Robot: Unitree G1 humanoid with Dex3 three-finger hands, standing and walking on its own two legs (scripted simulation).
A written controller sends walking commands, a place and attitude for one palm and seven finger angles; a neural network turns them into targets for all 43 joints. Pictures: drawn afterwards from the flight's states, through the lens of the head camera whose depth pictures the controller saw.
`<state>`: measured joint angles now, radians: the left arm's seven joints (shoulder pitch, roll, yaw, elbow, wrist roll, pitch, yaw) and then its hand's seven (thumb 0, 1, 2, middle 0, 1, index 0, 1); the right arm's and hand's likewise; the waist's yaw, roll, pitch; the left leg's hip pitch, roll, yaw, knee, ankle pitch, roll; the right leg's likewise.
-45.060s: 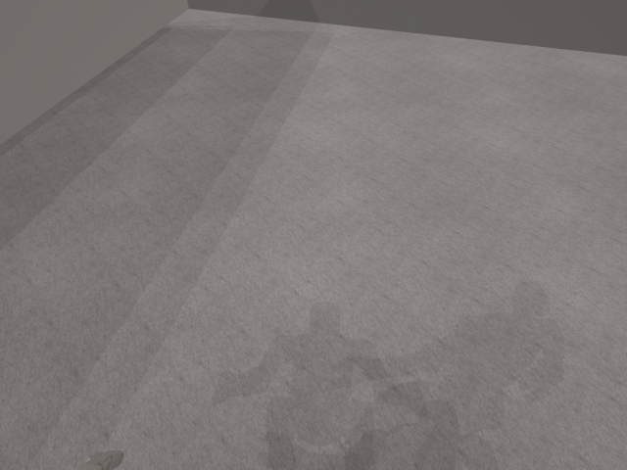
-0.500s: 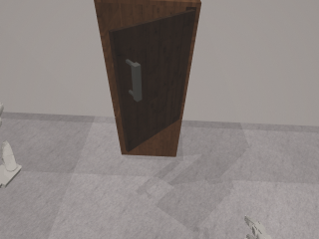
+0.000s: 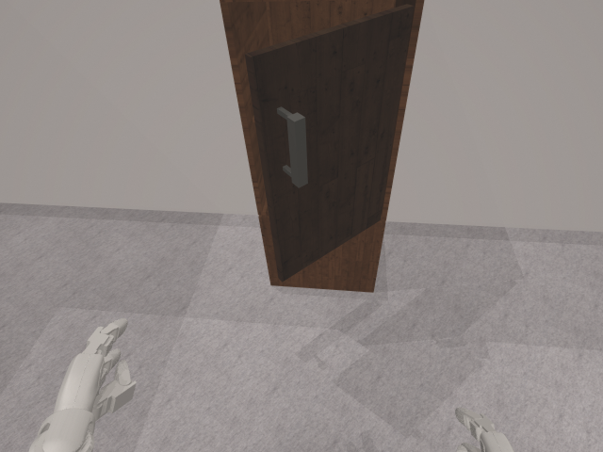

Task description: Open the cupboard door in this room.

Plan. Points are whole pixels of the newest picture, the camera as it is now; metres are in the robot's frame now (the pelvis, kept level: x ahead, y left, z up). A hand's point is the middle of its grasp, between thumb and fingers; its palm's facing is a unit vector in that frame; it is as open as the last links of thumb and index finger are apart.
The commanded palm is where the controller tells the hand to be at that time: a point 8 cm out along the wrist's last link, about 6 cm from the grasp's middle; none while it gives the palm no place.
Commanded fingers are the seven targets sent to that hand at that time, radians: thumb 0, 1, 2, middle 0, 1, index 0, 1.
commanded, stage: let the arm hang, fingers relaxed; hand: left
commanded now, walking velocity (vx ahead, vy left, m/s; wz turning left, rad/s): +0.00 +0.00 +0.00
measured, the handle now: (291, 147) +0.62 +0.06 +0.09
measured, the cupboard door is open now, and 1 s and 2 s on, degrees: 43 43 43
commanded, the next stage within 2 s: look to check the result in 0.96 s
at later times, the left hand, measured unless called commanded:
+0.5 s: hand out of the picture -0.05 +0.21 -0.15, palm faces +0.01 -0.96 -0.28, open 7.3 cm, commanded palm none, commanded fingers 0.00 0.90 0.90 -0.20 -0.30 -0.20 -0.30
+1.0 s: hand out of the picture +0.07 +0.19 -0.15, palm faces -0.01 -0.97 -0.26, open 7.4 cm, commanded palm none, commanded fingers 0.00 0.90 0.90 -0.20 -0.30 -0.20 -0.30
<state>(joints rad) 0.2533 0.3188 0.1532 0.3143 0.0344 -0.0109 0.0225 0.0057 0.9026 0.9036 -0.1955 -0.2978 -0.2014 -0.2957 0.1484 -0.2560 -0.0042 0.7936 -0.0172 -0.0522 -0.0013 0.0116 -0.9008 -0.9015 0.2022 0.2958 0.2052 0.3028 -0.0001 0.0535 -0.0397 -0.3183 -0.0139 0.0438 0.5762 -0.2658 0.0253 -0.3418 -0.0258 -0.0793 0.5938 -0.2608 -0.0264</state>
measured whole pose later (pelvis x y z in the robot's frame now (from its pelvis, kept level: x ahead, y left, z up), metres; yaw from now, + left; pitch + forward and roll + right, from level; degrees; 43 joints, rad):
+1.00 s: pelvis +0.01 -0.01 +0.02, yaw -1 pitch -2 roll +1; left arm 0.15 0.20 0.02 1.12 0.01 -0.01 0.02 0.01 0.91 0.90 -0.20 -0.30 -0.21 -0.30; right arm 0.21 -0.22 -0.01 1.12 -0.02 0.00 -0.02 0.01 -0.91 -0.90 0.20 0.30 0.20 0.30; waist -0.02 0.03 0.05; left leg -0.15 0.00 0.05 0.36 -0.18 0.01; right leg -0.18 0.00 -0.08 0.38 -0.17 -0.04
